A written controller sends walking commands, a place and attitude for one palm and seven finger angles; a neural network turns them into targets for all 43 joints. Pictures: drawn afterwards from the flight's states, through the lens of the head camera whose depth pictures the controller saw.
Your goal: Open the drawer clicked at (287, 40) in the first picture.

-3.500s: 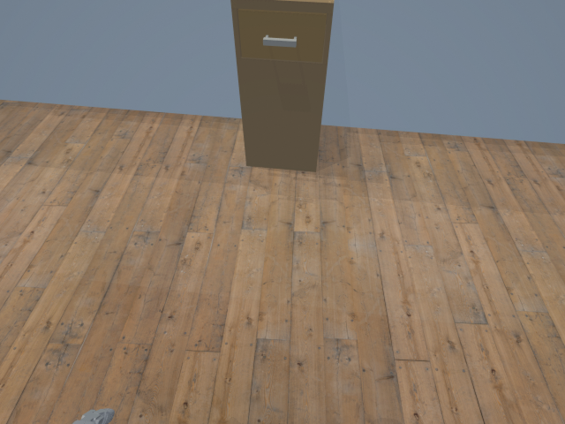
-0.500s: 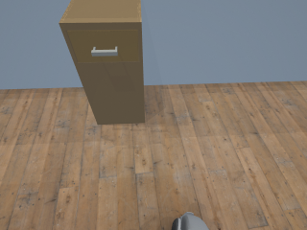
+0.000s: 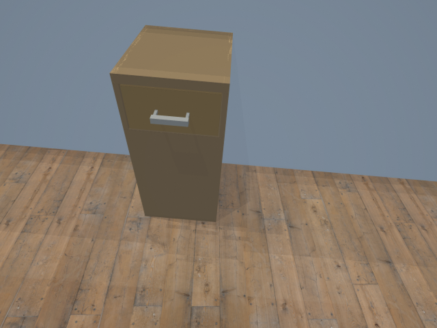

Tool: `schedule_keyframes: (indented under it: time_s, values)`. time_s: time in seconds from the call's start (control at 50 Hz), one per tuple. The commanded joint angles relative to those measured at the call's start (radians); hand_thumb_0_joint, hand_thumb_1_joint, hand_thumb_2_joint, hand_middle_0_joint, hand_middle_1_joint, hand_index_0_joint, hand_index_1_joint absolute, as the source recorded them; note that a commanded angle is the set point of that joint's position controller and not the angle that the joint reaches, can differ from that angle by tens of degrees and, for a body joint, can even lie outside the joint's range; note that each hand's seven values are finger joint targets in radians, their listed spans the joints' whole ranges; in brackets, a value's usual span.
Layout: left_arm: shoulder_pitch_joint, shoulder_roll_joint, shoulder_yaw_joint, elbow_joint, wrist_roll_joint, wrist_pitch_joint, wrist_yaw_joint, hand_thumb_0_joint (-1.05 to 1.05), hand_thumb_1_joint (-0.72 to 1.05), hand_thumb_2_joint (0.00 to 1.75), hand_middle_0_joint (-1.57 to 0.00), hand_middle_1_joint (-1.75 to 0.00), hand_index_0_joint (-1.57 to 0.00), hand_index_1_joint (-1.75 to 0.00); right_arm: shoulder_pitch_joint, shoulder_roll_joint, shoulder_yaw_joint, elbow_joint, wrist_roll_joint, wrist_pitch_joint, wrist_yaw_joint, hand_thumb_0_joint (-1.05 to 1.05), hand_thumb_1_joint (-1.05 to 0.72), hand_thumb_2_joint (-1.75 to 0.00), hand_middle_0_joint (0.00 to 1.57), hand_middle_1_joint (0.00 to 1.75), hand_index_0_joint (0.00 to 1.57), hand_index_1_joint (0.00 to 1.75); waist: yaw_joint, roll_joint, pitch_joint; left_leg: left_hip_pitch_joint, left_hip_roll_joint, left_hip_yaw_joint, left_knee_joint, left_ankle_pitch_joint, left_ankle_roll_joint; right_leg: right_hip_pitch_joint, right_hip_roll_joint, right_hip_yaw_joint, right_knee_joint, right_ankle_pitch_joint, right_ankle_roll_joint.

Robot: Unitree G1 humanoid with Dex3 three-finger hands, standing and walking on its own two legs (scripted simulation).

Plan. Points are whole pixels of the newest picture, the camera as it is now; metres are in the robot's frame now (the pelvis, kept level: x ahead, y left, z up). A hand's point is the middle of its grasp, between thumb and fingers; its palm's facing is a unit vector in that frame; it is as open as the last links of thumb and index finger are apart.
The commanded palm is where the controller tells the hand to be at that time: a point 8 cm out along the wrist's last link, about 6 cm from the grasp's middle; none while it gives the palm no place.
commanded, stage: take the last steps up to it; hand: left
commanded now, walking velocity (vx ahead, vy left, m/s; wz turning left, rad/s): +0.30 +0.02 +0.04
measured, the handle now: (170, 117) +0.77 +0.23 -0.08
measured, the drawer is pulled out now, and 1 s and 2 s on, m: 0.00 0.00 0.00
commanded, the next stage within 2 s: come to a stop and stand still in 0.52 s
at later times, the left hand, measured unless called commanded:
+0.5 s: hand (152, 291) +0.23 +0.16 -0.17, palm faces +0.01 -0.97 -0.24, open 7.4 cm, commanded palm none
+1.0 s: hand (154, 295) +0.23 +0.16 -0.18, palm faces +0.09 -0.98 -0.20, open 7.4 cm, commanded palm none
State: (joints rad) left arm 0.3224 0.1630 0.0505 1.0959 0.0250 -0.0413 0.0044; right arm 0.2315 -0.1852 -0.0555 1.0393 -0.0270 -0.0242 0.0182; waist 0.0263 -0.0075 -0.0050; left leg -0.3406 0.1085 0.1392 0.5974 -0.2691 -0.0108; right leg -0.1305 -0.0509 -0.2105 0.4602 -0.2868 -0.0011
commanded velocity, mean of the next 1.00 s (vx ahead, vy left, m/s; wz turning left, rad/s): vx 0.06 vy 0.00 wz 0.01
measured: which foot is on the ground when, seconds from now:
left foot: up 0.00-0.00, down 0.02-0.48, up 0.50-0.82, down 0.84-1.00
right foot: down 0.00-0.02, up 0.04-0.46, down 0.48-1.00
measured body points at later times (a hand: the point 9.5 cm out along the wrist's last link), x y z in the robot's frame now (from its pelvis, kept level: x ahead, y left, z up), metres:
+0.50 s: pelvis +0.16 -0.02 -0.01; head +0.17 -0.05 +0.44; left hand +0.23 +0.22 -0.15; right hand +0.07 -0.21 -0.18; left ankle +0.07 +0.11 -0.73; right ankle +0.23 -0.12 -0.74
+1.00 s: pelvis +0.23 -0.01 +0.00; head +0.27 -0.01 +0.45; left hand +0.23 +0.21 -0.16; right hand +0.34 -0.23 -0.15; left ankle +0.28 +0.11 -0.74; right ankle +0.20 -0.12 -0.72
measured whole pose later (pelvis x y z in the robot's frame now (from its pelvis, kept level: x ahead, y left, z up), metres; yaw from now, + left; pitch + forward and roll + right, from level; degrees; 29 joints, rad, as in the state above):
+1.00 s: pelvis +0.23 -0.01 +0.00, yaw +0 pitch -1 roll +1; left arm 0.25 0.16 0.03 1.06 0.01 0.04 0.03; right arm 0.10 -0.15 -0.02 1.01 -0.02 0.01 -0.03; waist 0.05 -0.03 0.09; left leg -0.29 0.04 0.11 0.49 -0.18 0.01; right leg -0.28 -0.05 -0.07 0.75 -0.48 0.00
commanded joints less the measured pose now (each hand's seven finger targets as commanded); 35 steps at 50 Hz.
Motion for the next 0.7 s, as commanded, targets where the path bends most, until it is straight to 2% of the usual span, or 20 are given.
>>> schedule_keyframes:
  time_s: [0.0,0.02,0.04,0.08,0.1,0.14,0.24,0.34,0.38,0.4,0.42,0.44,0.46,0.48,0.5,0.52,0.54,0.56,0.6,0.68]
  values:
    - [-0.007,0.060,0.013,-0.071,-0.008,-0.004,-0.009,0.00,0.90,0.90,-0.20,-0.30,-0.20,-0.30,0.277,-0.166,-0.031,0.022,-0.010,-0.026,-0.015,0.00,-0.90,-0.90,0.20,0.30,0.20,0.30,-0.120,0.314,0.072,0.361,0.221,-0.347,-0.320,-0.158,0.108,-0.426,-0.034,0.001,0.266,-0.188,-0.010]
    - [-0.071,0.058,0.008,-0.113,0.002,-0.007,-0.008,0.00,0.90,0.90,-0.20,-0.30,-0.20,-0.30,0.337,-0.202,-0.036,0.034,-0.010,-0.021,-0.022,0.00,-0.90,-0.90,0.20,0.30,0.20,0.30,-0.140,0.346,0.071,0.351,0.315,-0.521,-0.426,-0.224,0.185,-0.512,0.010,0.043,0.491,-0.303,-0.009]
    - [-0.097,0.070,0.010,-0.113,0.006,-0.006,-0.006,0.00,0.90,0.90,-0.20,-0.30,-0.20,-0.30,0.306,-0.177,-0.027,0.034,-0.006,-0.024,-0.033,0.00,-0.90,-0.90,0.20,0.30,0.20,0.30,-0.132,0.306,0.070,0.342,0.317,-0.517,-0.432,-0.212,0.200,-0.562,-0.029,0.121,0.631,-0.264,-0.020]
    - [-0.100,0.076,0.016,-0.093,0.004,-0.012,-0.020,0.00,0.90,0.90,-0.20,-0.30,-0.20,-0.30,0.210,-0.109,-0.006,0.005,0.004,-0.039,-0.040,0.00,-0.90,-0.90,0.20,0.30,0.20,0.30,-0.086,0.126,0.076,0.278,0.263,-0.391,-0.421,-0.087,0.182,-0.556,-0.080,0.174,0.684,-0.118,-0.018]
    - [-0.071,0.055,0.015,-0.076,0.006,-0.008,-0.022,0.00,0.90,0.90,-0.20,-0.30,-0.20,-0.30,0.175,-0.095,-0.002,0.003,0.002,-0.047,-0.043,0.00,-0.90,-0.90,0.20,0.30,0.20,0.30,-0.058,0.090,0.062,0.263,0.237,-0.315,-0.421,0.007,0.169,-0.521,-0.088,0.174,0.669,-0.069,-0.007]
    - [-0.021,0.035,0.010,-0.056,0.005,0.006,-0.020,0.00,0.90,0.90,-0.20,-0.30,-0.20,-0.30,0.160,-0.082,0.000,0.011,0.007,-0.056,-0.045,0.00,-0.90,-0.90,0.20,0.30,0.20,0.30,-0.032,0.096,0.039,0.248,0.194,-0.213,-0.417,0.134,0.164,-0.467,-0.089,0.159,0.619,-0.012,0.010]
    - [-0.078,0.022,0.006,-0.075,0.003,0.023,-0.015,0.00,0.90,0.90,-0.20,-0.30,-0.20,-0.30,0.202,-0.069,-0.003,0.050,0.011,-0.054,-0.045,0.00,-0.90,-0.90,0.20,0.30,0.20,0.30,-0.036,0.092,0.099,0.221,0.176,-0.142,-0.437,0.181,0.177,-0.437,-0.093,0.134,0.432,0.049,0.029]
    - [-0.144,0.016,0.010,-0.102,0.002,0.017,-0.015,0.00,0.90,0.90,-0.20,-0.30,-0.20,-0.30,0.220,-0.075,-0.013,0.077,0.001,-0.040,-0.042,0.00,-0.90,-0.90,0.20,0.30,0.20,0.30,-0.049,0.108,0.129,0.184,0.186,-0.139,-0.387,0.129,0.176,-0.327,-0.058,0.099,0.237,0.034,0.018]
    - [-0.117,0.023,0.013,-0.096,0.003,0.010,-0.015,0.00,0.90,0.90,-0.20,-0.30,-0.20,-0.30,0.217,-0.070,-0.015,0.085,0.000,-0.034,-0.042,0.00,-0.90,-0.90,0.20,0.30,0.20,0.30,-0.036,0.105,0.122,0.163,0.166,-0.132,-0.326,0.110,0.158,-0.234,-0.026,0.074,0.164,0.052,0.008]
    - [-0.068,0.032,0.016,-0.079,0.004,0.005,-0.014,0.00,0.90,0.90,-0.20,-0.30,-0.20,-0.30,0.208,-0.064,-0.011,0.084,0.000,-0.031,-0.043,0.00,-0.90,-0.90,0.20,0.30,0.20,0.30,-0.010,0.085,0.103,0.143,0.142,-0.110,-0.258,0.109,0.134,-0.145,-0.007,0.056,0.099,0.089,0.002]
    - [0.020,0.059,0.024,-0.054,0.006,-0.003,-0.010,0.00,0.90,0.90,-0.20,-0.30,-0.20,-0.30,0.202,-0.050,-0.008,0.082,0.005,-0.032,-0.041,0.00,-0.90,-0.90,0.20,0.30,0.20,0.30,0.029,0.038,0.065,0.104,0.094,-0.063,-0.128,0.121,0.104,-0.015,-0.014,0.081,0.034,0.117,-0.012]
    - [0.132,0.139,0.038,-0.020,0.013,-0.017,-0.002,0.00,0.90,0.90,-0.20,-0.30,-0.20,-0.30,0.214,-0.008,-0.002,0.074,0.015,-0.036,-0.035,0.00,-0.90,-0.90,0.20,0.30,0.20,0.30,0.067,-0.128,-0.014,-0.057,0.016,0.012,0.115,0.016,0.060,0.191,-0.179,0.283,-0.011,0.136,-0.070]
    - [0.240,0.236,0.055,0.000,0.003,-0.023,0.004,0.00,0.90,0.90,-0.20,-0.30,-0.20,-0.30,0.218,0.019,0.010,0.036,0.018,-0.037,-0.029,0.00,-0.90,-0.90,0.20,0.30,0.20,0.30,0.077,-0.315,-0.081,-0.232,-0.087,0.027,0.400,-0.320,0.028,0.315,-0.388,0.582,-0.146,0.245,-0.174]
    - [0.225,0.222,0.050,-0.005,-0.010,-0.021,0.011,0.00,0.90,0.90,-0.20,-0.30,-0.20,-0.30,0.189,-0.024,0.003,0.027,0.017,-0.023,-0.032,0.00,-0.90,-0.90,0.20,0.30,0.20,0.30,0.075,-0.286,-0.088,-0.228,-0.057,-0.084,0.544,-0.340,0.038,0.219,-0.407,0.618,-0.212,0.135,-0.207]
    - [0.134,0.189,0.046,-0.026,-0.008,-0.018,0.016,0.00,0.90,0.90,-0.20,-0.30,-0.20,-0.30,0.139,-0.012,-0.003,0.022,0.014,-0.022,-0.030,0.00,-0.90,-0.90,0.20,0.30,0.20,0.30,0.057,-0.219,-0.017,-0.266,-0.022,-0.115,0.616,-0.259,0.039,0.126,-0.393,0.596,-0.242,0.025,-0.220]
    - [0.068,0.144,0.035,-0.045,-0.006,-0.018,0.021,0.00,0.90,0.90,-0.20,-0.30,-0.20,-0.30,0.104,-0.010,-0.004,0.019,0.010,-0.020,-0.027,0.00,-0.90,-0.90,0.20,0.30,0.20,0.30,0.034,-0.122,0.048,-0.269,0.012,-0.133,0.613,-0.178,0.037,0.032,-0.365,0.515,-0.253,-0.004,-0.208]
    - [0.027,0.105,0.023,-0.055,-0.005,-0.021,0.023,0.00,0.90,0.90,-0.20,-0.30,-0.20,-0.30,0.102,0.004,-0.003,0.023,0.006,-0.014,-0.023,0.00,-0.90,-0.90,0.20,0.30,0.20,0.30,0.006,-0.071,0.067,-0.224,0.024,-0.133,0.575,-0.113,0.028,-0.050,-0.319,0.408,-0.258,0.065,-0.177]
    - [0.003,0.077,0.018,-0.063,-0.001,-0.025,0.023,0.00,0.90,0.90,-0.20,-0.30,-0.20,-0.30,0.132,0.022,0.000,0.035,0.002,-0.004,-0.022,0.00,-0.90,-0.90,0.20,0.30,0.20,0.30,-0.022,-0.078,0.071,-0.180,0.026,-0.121,0.529,-0.078,0.017,-0.100,-0.290,0.325,-0.262,0.130,-0.157]
    - [-0.023,0.068,0.011,-0.068,0.003,-0.027,0.024,0.00,0.90,0.90,-0.20,-0.30,-0.20,-0.30,0.175,0.039,0.004,0.047,0.003,0.009,-0.020,0.00,-0.90,-0.90,0.20,0.30,0.20,0.30,-0.054,-0.109,0.064,-0.104,0.020,-0.091,0.405,-0.065,0.001,-0.149,-0.253,0.227,-0.265,0.220,-0.148]
    - [-0.030,0.097,0.006,-0.059,0.002,-0.004,0.027,0.00,0.90,0.90,-0.20,-0.30,-0.20,-0.30,0.112,0.043,0.026,0.033,0.016,0.020,-0.030,0.00,-0.90,-0.90,0.20,0.30,0.20,0.30,-0.029,-0.091,0.032,-0.002,-0.034,-0.061,0.128,-0.043,-0.024,-0.095,-0.219,0.188,-0.184,0.503,-0.153]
